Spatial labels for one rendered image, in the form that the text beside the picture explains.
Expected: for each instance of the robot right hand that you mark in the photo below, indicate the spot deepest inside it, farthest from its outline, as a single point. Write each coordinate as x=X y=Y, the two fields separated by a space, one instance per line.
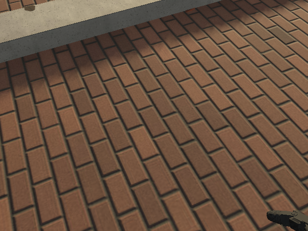
x=296 y=220

